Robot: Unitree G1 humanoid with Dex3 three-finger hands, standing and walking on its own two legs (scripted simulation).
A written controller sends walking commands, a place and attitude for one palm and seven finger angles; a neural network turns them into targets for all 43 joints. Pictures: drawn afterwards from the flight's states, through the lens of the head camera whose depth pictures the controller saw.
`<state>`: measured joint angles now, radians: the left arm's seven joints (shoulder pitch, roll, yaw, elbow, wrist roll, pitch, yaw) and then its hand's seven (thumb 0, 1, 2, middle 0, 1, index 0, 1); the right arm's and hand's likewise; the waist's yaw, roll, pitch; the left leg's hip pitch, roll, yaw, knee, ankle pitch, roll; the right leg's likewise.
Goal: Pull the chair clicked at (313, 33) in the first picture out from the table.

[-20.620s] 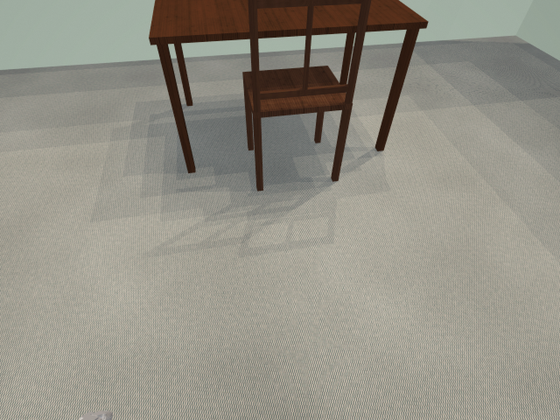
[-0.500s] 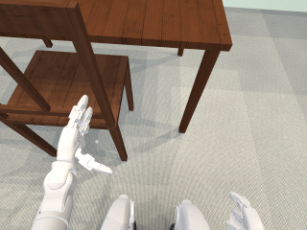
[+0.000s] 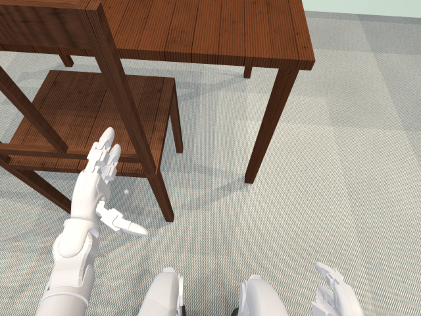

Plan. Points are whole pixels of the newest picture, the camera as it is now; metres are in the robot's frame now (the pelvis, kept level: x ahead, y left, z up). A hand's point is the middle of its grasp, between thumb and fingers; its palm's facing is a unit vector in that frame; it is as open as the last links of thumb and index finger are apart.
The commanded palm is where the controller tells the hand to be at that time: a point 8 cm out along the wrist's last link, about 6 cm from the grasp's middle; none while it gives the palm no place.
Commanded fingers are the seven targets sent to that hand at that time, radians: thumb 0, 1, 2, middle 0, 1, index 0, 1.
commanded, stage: push the fingers through the gap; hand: left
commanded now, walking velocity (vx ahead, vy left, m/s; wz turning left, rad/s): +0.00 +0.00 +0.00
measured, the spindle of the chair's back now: (26, 108) +0.49 +0.39 +0.05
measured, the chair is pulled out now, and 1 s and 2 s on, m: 0.00 0.00 0.00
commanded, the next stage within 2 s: hook a spindle and tug to test in 1.46 s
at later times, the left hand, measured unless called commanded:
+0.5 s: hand (129, 168) +0.38 +0.17 +0.03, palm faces -0.06 -1.00 -0.03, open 16.9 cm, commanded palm +0.36 +0.22 +0.03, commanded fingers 0.00 -0.50 0.30 -0.06 -0.08 -0.06 -0.08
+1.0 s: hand (135, 144) +0.43 +0.17 +0.03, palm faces -0.05 -1.00 -0.03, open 16.9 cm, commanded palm +0.42 +0.21 +0.03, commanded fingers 0.00 -0.50 0.30 -0.06 -0.08 -0.06 -0.08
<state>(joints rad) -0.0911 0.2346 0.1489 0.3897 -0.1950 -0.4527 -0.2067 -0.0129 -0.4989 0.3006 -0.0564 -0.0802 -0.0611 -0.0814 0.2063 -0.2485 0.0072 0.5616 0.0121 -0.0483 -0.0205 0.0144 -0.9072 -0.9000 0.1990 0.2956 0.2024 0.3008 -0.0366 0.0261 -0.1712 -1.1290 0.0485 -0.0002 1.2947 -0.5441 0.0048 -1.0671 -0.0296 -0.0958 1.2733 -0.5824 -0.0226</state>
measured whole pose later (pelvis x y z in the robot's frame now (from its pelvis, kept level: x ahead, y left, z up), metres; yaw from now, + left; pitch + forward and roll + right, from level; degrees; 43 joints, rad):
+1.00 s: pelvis +0.00 +0.02 +0.00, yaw -1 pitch +25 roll -3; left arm -0.52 0.29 0.23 0.78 -0.15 -0.47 -0.17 -0.01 -0.50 0.30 -0.06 -0.08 -0.06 -0.08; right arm 0.26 -0.25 0.01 0.62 0.00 0.01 0.00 0.01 -0.91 -0.90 0.20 0.30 0.20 0.30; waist -0.10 0.03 -0.16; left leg -1.19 0.05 0.02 1.29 -0.54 0.03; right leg -1.13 -0.03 -0.07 1.25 -0.55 0.00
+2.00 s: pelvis +0.00 +0.01 +0.00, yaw -2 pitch +25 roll -3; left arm -0.56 0.30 0.25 0.83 -0.14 -0.48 -0.16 -0.01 -0.42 0.33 -0.29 -0.82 -0.28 -0.83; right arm 0.27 -0.24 0.01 0.61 -0.01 0.04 0.01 0.01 -0.91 -0.90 0.20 0.30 0.20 0.30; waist -0.11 0.03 -0.16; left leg -1.19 0.05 0.02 1.29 -0.54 0.02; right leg -1.13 -0.02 -0.07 1.26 -0.55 0.00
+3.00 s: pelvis +0.02 +0.02 +0.01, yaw -1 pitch +24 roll -2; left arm -0.30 0.23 0.16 0.57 -0.16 -0.46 -0.13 0.01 0.65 0.80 -0.37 -1.43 -0.35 -1.45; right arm 0.25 -0.24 -0.01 0.58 0.00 0.04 0.03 0.01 -0.91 -0.90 0.20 0.30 0.20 0.30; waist -0.07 0.03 -0.17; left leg -1.11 0.05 0.02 1.25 -0.56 0.03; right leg -1.05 -0.02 -0.06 1.21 -0.58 0.01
